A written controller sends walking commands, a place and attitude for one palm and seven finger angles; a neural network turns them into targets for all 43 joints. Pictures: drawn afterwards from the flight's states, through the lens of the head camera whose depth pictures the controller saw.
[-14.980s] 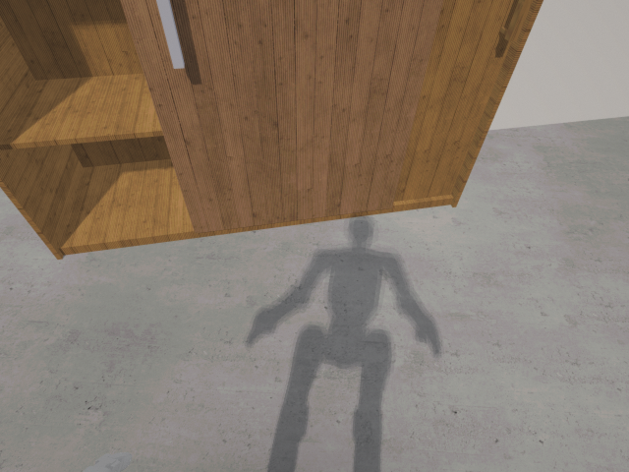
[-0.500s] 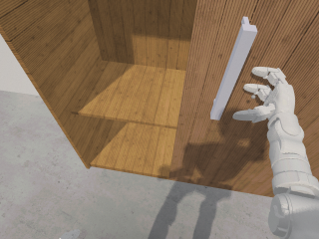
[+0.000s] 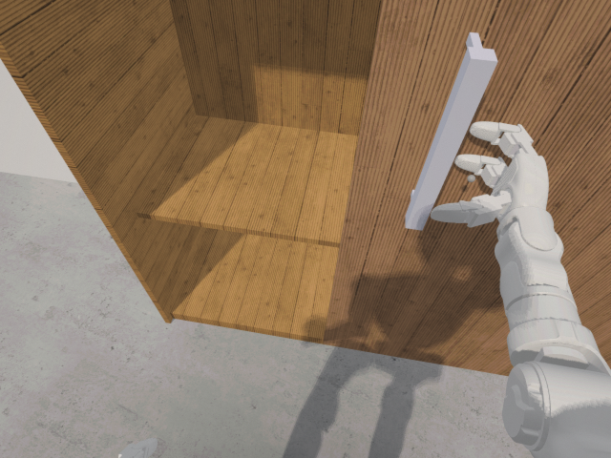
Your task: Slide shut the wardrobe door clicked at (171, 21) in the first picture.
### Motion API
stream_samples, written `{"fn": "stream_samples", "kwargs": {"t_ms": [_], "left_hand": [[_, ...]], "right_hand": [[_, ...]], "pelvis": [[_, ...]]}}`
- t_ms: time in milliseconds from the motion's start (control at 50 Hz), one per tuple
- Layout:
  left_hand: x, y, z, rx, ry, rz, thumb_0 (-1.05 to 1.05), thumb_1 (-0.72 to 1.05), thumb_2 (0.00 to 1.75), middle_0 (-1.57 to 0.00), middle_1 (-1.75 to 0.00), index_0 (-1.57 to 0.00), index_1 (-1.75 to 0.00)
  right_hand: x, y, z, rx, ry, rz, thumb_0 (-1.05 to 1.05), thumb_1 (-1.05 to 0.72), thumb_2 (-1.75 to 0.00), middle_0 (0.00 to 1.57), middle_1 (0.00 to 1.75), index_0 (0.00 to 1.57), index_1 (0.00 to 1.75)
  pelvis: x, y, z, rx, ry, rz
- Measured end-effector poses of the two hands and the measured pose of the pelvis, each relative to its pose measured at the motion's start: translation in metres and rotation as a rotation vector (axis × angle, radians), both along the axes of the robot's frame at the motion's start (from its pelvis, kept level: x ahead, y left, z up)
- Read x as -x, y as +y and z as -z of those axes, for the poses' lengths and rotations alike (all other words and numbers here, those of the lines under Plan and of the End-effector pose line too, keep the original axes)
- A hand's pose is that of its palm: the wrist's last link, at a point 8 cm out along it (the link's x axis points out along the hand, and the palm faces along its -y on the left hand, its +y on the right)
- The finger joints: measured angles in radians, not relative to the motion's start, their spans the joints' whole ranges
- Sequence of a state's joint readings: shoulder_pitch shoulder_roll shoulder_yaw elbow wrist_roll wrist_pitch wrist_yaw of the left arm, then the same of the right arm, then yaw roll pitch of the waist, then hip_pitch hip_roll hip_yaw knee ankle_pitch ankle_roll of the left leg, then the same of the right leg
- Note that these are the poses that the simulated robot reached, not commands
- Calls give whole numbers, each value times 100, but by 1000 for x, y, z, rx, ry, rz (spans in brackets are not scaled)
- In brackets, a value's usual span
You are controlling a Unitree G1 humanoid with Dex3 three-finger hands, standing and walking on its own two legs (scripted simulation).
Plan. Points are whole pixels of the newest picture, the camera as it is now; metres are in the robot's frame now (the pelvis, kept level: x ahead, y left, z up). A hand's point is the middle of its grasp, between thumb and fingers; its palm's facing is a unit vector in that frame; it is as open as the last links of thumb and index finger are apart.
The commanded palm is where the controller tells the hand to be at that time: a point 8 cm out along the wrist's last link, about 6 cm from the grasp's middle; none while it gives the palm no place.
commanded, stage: feel for the door with the fingertips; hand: right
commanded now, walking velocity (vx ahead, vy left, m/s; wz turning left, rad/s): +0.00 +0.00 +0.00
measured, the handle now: (439, 145) +0.51 -0.11 +0.15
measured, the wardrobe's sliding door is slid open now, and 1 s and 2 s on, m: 0.53 0.53 0.53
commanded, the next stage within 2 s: slide the fingers in behind the handle in 0.10 s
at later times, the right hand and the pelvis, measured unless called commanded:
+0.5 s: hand (462, 177) +0.46 -0.14 +0.14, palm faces +0.03 +1.00 +0.02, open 14.0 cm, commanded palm +0.44 -0.19 +0.14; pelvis +0.00 +0.00 +0.00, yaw +1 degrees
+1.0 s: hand (446, 176) +0.46 -0.12 +0.14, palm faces +0.03 +1.00 +0.01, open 14.0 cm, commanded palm +0.43 -0.17 +0.14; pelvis +0.00 +0.00 +0.00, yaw +0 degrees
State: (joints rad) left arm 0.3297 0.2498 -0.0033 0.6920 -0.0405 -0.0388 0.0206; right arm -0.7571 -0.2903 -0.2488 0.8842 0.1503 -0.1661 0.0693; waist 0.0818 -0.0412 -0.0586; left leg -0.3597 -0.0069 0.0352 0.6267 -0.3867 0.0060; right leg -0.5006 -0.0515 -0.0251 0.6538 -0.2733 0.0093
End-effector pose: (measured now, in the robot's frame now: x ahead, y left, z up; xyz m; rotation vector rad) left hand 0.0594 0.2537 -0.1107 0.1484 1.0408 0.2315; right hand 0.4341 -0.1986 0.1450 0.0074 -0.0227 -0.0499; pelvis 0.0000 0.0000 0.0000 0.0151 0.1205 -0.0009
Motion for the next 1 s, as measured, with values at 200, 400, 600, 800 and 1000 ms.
{"fn": "stream_samples", "kwargs": {"t_ms": [200, 400, 600, 800, 1000], "left_hand": [[26, 4, 4, -12, 73, -19, 1, 90, 90, -20, -30, -20, -30], [37, 2, 5, -5, 91, -32, 1, 90, 90, -20, -30, -20, -30], [24, -3, 2, 4, 38, -30, 1, 90, 90, -20, -30, -20, -30], [7, -3, 2, 12, 8, -9, 1, 90, 90, -20, -30, -20, -30], [-1, 0, 1, 16, -1, -3, 1, 90, 90, -20, -30, -20, -30]], "right_hand": [[-10, 0, 1, 1, 5, -4, -2, 50, -30, 33, 124, 32, 122], [-9, 2, 3, 2, -1, -9, -2, 50, -30, 32, 124, 32, 122], [-6, 12, 8, -8, 5, -18, -2, 50, -30, 30, 121, 30, 120], [-4, 21, 6, -4, 1, -13, -2, 50, -30, 30, 120, 30, 120], [-5, 30, 5, -3, 0, -20, -2, 50, -30, 30, 120, 30, 120]], "pelvis": [[1, -1, 1, -1, 19, -1], [4, -3, 2, -4, 22, -4], [3, -4, 2, -2, 16, -13], [1, -3, 1, 0, 13, -9], [-3, 1, 1, 2, 11, -7]]}}
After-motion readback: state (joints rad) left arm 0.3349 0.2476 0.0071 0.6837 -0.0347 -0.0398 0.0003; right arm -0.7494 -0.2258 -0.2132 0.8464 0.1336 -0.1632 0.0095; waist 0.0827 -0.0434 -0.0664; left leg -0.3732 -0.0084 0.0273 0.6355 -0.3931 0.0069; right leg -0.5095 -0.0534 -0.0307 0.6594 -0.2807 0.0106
